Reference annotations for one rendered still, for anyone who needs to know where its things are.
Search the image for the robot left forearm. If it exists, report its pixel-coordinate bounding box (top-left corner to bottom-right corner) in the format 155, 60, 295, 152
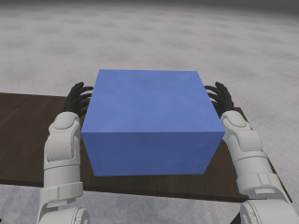
36, 111, 83, 224

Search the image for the left robot hand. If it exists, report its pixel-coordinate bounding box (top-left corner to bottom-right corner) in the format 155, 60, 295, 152
63, 82, 93, 118

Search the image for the table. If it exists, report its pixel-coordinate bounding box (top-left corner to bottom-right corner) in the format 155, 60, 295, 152
0, 92, 292, 224

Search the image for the robot right forearm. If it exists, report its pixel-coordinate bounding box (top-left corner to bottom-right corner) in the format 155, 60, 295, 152
220, 110, 299, 220

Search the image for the robot left upper arm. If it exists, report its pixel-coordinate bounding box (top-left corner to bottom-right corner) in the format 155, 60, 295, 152
38, 206, 91, 224

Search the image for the right robot hand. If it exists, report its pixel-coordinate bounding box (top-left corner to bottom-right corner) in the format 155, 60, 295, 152
204, 81, 235, 118

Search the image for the robot right upper arm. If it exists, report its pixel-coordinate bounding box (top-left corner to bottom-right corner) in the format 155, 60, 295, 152
239, 199, 299, 224

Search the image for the carton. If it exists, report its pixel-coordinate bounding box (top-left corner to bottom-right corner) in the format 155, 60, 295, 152
80, 69, 226, 176

